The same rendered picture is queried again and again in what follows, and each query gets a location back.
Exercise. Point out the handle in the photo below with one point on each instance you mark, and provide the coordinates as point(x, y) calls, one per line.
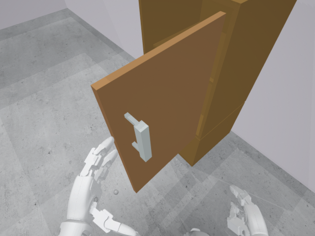
point(142, 134)

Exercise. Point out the left robot hand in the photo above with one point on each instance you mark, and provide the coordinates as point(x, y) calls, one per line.
point(87, 186)

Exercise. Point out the cupboard door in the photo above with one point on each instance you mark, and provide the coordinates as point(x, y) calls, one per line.
point(166, 89)

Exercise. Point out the left robot forearm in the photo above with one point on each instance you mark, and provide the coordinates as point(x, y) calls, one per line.
point(75, 228)

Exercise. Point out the right robot hand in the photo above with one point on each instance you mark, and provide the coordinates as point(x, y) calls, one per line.
point(250, 221)

